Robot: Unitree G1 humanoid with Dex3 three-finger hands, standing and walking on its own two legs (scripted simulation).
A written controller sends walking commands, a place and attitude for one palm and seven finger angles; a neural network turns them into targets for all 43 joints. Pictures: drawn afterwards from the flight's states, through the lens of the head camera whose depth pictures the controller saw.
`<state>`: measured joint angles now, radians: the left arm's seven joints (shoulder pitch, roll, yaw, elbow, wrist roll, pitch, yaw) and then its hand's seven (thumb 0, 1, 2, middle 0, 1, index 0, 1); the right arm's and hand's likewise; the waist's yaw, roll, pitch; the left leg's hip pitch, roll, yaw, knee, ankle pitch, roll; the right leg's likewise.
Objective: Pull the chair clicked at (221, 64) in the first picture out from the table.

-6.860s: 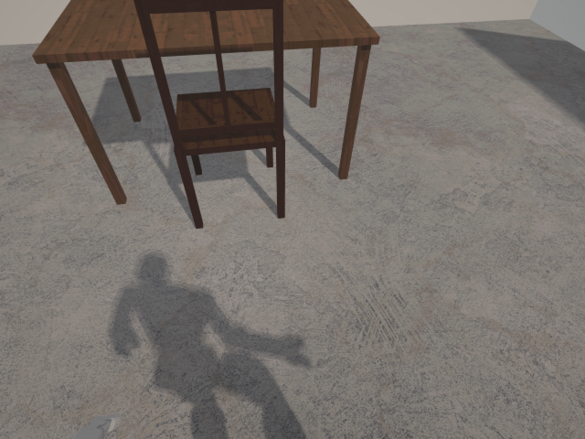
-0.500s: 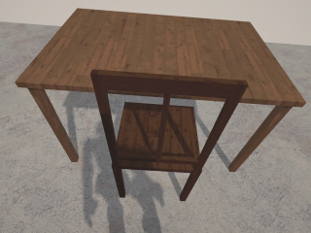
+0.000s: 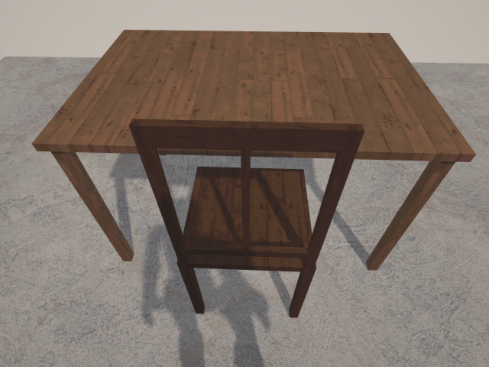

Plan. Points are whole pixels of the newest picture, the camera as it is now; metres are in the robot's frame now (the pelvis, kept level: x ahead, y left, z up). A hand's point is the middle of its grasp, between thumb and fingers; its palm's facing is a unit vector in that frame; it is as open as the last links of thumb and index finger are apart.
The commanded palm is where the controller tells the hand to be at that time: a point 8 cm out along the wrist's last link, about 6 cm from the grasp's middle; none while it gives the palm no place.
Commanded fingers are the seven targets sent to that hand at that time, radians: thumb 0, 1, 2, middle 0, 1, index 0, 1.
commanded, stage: come to a stop and stand still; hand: left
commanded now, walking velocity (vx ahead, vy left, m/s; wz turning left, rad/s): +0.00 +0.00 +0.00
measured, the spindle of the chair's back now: (245, 207) +0.46 +0.03 -0.07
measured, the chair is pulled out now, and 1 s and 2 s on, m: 0.00 0.00 0.00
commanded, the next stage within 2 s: look again from close up in 0.30 s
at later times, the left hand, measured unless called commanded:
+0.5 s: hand out of the picture -0.05 +0.15 -0.17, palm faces +0.02 -0.99 -0.17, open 7.3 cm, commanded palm none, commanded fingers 0.00 0.90 0.90 -0.20 -0.30 -0.20 -0.30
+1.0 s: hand out of the picture +0.01 +0.22 -0.18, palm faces +0.01 -0.98 -0.19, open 7.3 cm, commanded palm none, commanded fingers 0.00 0.90 0.90 -0.20 -0.30 -0.20 -0.30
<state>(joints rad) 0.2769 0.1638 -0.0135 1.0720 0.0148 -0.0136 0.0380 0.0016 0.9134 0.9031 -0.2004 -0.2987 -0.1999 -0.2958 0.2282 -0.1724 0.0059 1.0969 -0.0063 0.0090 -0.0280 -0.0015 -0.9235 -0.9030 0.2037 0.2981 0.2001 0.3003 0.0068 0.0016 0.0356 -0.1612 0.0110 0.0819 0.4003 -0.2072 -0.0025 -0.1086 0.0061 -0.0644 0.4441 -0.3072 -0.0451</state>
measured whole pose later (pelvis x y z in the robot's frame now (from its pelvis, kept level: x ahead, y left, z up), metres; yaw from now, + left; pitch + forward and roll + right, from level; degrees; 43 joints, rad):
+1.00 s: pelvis -0.01 +0.04 +0.00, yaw +0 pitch -1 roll +0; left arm 0.29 0.16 -0.01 1.05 0.02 0.00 0.03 0.00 0.91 0.90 -0.20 -0.30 -0.20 -0.30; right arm 0.28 -0.17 0.02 1.08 -0.01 -0.02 -0.02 0.01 -0.92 -0.90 0.20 0.30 0.20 0.30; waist 0.00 -0.01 0.03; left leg -0.21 -0.04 0.07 0.48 -0.25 0.06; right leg -0.15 -0.04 -0.05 0.48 -0.31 0.01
